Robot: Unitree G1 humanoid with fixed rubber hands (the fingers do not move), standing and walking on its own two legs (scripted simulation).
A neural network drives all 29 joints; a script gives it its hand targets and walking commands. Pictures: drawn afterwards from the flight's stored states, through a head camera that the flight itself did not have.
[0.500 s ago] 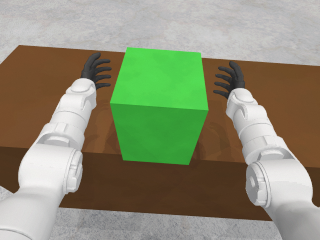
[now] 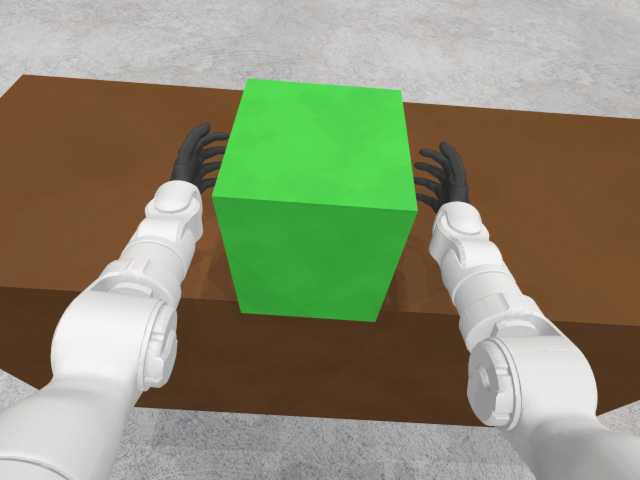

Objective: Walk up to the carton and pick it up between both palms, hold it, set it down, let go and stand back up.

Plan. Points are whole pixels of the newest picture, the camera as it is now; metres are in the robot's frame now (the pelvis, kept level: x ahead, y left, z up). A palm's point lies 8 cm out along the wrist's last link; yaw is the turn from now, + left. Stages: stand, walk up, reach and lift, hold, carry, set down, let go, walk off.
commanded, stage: reach and lift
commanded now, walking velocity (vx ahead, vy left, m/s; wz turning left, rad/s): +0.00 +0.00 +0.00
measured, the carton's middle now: (315, 208) +0.46 +0.01 +0.07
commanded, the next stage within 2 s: none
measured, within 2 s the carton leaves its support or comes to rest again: neither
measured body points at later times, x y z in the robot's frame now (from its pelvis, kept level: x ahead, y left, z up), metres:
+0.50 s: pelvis +0.00 +0.01 +0.01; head +0.06 +0.03 +0.46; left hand +0.47 +0.15 +0.11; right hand +0.44 -0.14 +0.11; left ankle -0.02 +0.11 -0.74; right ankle +0.03 -0.09 -0.74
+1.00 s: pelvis +0.03 +0.03 +0.01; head +0.07 +0.04 +0.46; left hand +0.47 +0.15 +0.11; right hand +0.44 -0.14 +0.10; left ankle -0.02 +0.11 -0.74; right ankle +0.03 -0.09 -0.74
